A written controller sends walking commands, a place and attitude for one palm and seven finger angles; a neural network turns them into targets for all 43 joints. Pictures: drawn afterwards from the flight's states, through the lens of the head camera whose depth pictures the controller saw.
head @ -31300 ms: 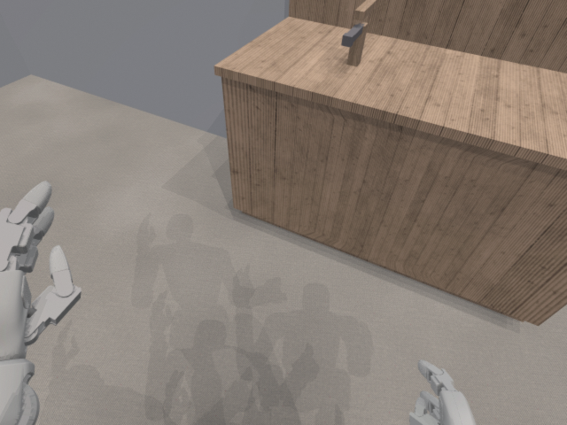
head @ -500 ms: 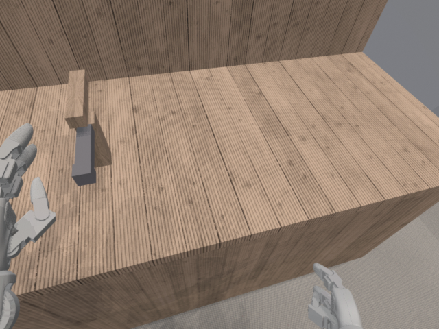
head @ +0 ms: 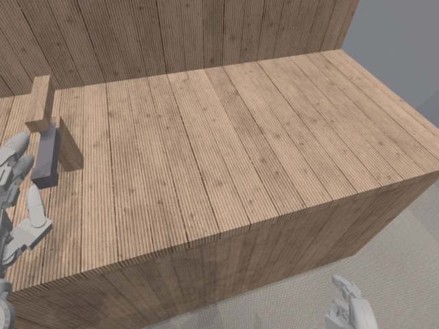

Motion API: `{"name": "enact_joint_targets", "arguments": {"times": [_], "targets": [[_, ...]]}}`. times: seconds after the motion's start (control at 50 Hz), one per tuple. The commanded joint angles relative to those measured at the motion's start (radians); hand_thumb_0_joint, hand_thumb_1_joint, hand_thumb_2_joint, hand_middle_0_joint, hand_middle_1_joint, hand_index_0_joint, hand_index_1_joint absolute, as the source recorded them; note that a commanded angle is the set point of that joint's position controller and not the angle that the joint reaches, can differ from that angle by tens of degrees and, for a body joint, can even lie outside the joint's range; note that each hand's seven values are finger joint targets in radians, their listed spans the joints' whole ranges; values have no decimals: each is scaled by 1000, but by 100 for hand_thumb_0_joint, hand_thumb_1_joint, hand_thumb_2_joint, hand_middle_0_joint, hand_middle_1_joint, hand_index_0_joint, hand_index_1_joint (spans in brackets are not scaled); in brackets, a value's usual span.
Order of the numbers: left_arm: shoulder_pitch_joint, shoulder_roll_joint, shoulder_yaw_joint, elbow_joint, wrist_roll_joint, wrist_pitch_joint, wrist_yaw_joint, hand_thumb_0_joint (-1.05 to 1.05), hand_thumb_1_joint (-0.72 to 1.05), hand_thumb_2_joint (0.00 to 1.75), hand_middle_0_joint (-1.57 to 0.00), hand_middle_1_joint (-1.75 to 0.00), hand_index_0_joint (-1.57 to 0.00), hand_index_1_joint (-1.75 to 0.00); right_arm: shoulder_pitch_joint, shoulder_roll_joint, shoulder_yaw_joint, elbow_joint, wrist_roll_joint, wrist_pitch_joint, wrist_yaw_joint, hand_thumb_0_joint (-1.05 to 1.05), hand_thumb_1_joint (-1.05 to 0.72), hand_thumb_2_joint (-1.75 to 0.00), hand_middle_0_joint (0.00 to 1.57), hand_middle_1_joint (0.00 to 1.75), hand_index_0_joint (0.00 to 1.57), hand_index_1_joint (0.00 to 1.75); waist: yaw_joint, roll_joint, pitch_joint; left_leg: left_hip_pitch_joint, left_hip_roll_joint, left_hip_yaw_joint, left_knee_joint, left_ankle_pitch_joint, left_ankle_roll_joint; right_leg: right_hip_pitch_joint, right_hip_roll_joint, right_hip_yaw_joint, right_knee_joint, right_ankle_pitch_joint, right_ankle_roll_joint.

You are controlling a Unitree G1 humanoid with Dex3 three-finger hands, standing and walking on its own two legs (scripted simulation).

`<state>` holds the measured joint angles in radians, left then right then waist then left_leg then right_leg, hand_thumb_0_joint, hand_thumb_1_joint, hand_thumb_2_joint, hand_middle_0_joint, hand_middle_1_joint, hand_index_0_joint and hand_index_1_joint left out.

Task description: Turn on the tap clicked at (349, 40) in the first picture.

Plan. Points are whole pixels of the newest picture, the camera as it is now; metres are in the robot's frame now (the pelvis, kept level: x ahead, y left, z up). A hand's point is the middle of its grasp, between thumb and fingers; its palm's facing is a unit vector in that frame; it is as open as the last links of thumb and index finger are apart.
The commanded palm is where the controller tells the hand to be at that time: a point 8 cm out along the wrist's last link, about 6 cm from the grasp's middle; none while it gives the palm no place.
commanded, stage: come to a stop and stand still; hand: left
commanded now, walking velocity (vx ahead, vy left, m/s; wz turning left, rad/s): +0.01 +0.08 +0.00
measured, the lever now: (45, 177) +0.32 +0.31 +0.12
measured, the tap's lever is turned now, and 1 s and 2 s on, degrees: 0 0 0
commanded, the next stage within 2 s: look again from close up in 1.04 s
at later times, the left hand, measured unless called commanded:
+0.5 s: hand (10, 238) +0.20 +0.29 +0.15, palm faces +0.28 -0.89 -0.36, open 7.5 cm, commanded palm +0.15 +0.34 +0.18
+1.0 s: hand out of the picture +0.22 +0.38 +0.16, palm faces +0.37 -0.85 -0.37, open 7.5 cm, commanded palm +0.15 +0.40 +0.18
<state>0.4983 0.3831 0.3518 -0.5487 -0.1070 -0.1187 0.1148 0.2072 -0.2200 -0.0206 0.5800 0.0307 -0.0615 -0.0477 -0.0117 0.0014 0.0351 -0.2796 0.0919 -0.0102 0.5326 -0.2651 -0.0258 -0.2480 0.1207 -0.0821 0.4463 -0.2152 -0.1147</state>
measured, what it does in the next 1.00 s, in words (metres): shifts its weight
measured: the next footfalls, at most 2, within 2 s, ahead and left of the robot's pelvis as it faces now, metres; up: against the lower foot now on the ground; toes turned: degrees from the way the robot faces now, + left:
none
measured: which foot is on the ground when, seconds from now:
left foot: down 0.00-1.00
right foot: down 0.00-1.00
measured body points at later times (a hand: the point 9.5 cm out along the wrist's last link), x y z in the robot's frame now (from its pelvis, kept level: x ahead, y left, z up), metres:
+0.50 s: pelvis -0.01 +0.06 +0.00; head +0.01 +0.07 +0.45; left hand +0.18 +0.33 +0.17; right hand +0.16 -0.17 -0.07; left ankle +0.01 +0.16 -0.73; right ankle +0.02 -0.04 -0.73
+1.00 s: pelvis -0.01 +0.12 +0.00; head +0.02 +0.16 +0.45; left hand +0.19 +0.42 +0.18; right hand +0.18 -0.07 -0.06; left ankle +0.01 +0.16 -0.73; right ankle +0.02 -0.03 -0.73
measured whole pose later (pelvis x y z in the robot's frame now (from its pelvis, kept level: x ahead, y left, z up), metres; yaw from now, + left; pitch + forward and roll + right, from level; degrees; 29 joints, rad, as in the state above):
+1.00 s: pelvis -0.01 +0.12 +0.00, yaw +0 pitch -2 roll -1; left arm 0.39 0.38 0.36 -0.47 -0.03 -0.20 0.10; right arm 0.19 -0.14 0.05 0.57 0.00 -0.14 -0.01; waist 0.03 -0.06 0.10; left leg -0.21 -0.07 0.09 0.45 -0.22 0.10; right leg -0.22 -0.05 0.00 0.45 -0.21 -0.01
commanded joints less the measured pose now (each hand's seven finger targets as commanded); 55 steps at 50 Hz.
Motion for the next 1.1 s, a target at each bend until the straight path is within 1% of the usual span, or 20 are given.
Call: {"name": "enact_joint_targets", "arguments": {"times": [0.0,0.06,0.18,0.2,0.22,0.24,0.26,0.28,0.3,0.32,0.36,0.44,0.48,0.54,0.58,0.7,0.88,0.9,0.98,1.08], "targets": [[-34,177,139,-190,2,-72,29,0,90,90,-20,-30,-20,-30,-110,-99,-22,-162,3,-46,-5,0,-90,-90,20,30,20,30,18,41,-132,57,24,-26,-35,63,66,44,-233,219,-162,95,161],[-39,167,134,-176,12,-67,38,0,90,90,-20,-30,-20,-30,-105,-100,-23,-167,8,-46,-3,0,-90,-90,20,30,20,30,24,24,-159,61,-1,-13,-1,84,61,101,-256,257,-187,171,183],[-34,169,116,-160,21,-54,38,0,90,90,-20,-30,-20,-30,-132,-102,-12,-155,12,-41,-3,0,-90,-90,20,30,20,30,24,-3,-138,100,5,-30,-44,127,69,92,-251,222,-178,209,163],[-1036,927,660,-337,159,-164,14,0,90,90,-20,-30,-20,-30,89,-123,-64,-87,-29,-121,-16,0,-90,-90,20,30,20,30,23,-180,45,33,-80,175,-13,110,24,-54,-157,145,-281,550,349],[-537,373,294,180,85,-143,-38,0,90,90,-20,-30,-20,-30,-12,-56,-31,-83,-29,-126,-12,0,-90,-90,20,30,20,30,40,-84,-179,36,-107,92,-90,179,58,140,-209,143,-104,558,238],[-238,309,274,165,50,-148,-21,0,90,90,-20,-30,-20,-30,-23,-96,-52,-158,-15,-132,-4,0,-90,-90,20,30,20,30,93,-46,-107,39,-67,63,-27,205,40,129,-227,245,-133,584,237],[-170,181,149,181,44,-139,-31,0,90,90,-20,-30,-20,-30,-25,-116,-49,-148,-13,-129,3,0,-90,-90,20,30,20,30,74,23,-165,40,-64,60,-63,188,47,219,-242,228,-72,575,190],[-122,68,45,141,25,-148,-42,0,90,90,-20,-30,-20,-30,-69,-105,-37,-143,2,-130,22,0,-90,-90,20,30,20,30,67,156,-217,97,-41,64,-84,210,67,202,-236,199,-19,480,182],[-138,116,67,26,31,-155,-31,0,90,90,-20,-30,-20,-30,-42,-123,-41,-153,-4,-129,34,0,-90,-90,20,30,20,30,67,154,-233,97,-21,50,-82,231,68,187,-227,191,-15,396,182],[-120,94,34,-25,31,-158,-27,0,90,90,-20,-30,-20,-30,-55,-117,-34,-156,-3,-131,45,0,-90,-90,20,30,20,30,67,128,-234,86,-16,37,-78,224,71,183,-223,186,-25,327,184],[-93,114,36,-82,39,-154,-15,0,90,90,-20,-30,-20,-30,-70,-105,-28,-167,-4,-140,49,0,-90,-90,20,30,20,30,69,-34,-190,60,-34,29,-69,138,66,151,-219,201,-87,193,181],[-118,205,150,-108,39,-145,5,0,90,90,-20,-30,-20,-30,-97,-101,-19,-171,-15,-138,21,0,-90,-90,20,30,20,30,49,-190,-126,85,-57,-4,-72,18,56,7,-232,219,-183,-122,101],[-156,262,210,-147,42,-150,15,0,90,90,-20,-30,-20,-30,-130,-104,-10,-165,-18,-130,5,0,-90,-90,20,30,20,30,41,-83,-93,127,-43,-22,-115,24,58,-60,-210,214,-182,-175,89],[-236,192,150,-156,49,-162,15,0,90,90,-20,-30,-20,-30,-112,-99,-5,-168,-18,-137,-6,0,-90,-90,20,30,20,30,36,139,-73,28,6,-82,-229,-78,74,40,-168,164,-88,-95,94],[-260,176,131,-158,59,-165,11,0,90,90,-20,-30,-20,-30,-130,-88,7,-166,-14,-151,-5,0,-90,-90,20,30,20,30,44,201,-69,-33,37,-99,-280,-130,81,113,-153,119,-12,-29,101],[-235,79,21,-132,84,-167,0,0,90,90,-20,-30,-20,-30,-77,-99,-2,-145,-20,-175,23,0,-90,-90,20,30,20,30,35,132,-95,4,53,-119,-274,0,53,127,-154,86,9,42,102],[-177,169,140,-143,76,-160,7,0,90,90,-20,-30,-20,-30,-91,-91,-4,-158,-20,-130,27,0,-90,-90,20,30,20,30,37,85,-114,112,57,-101,-238,305,-38,82,-150,56,20,36,103],[-181,129,100,-136,72,-162,0,0,90,90,-20,-30,-20,-30,-81,-96,-5,-156,-28,-125,26,0,-90,-90,20,30,20,30,30,94,-109,107,59,-108,-248,288,-36,76,-150,55,25,15,102],[-184,159,122,-211,75,-164,7,0,90,90,-20,-30,-20,-30,-100,-90,-4,-165,-22,-128,28,0,-90,-90,20,30,20,30,38,141,-142,166,59,-76,-213,375,-36,76,-158,54,22,30,99],[-149,152,120,-196,76,-158,14,0,90,90,-20,-30,-20,-30,-97,-99,-11,-159,-17,-124,29,0,-90,-90,20,30,20,30,35,94,-163,149,40,-66,-172,387,-41,126,-165,55,-18,114,97]]}}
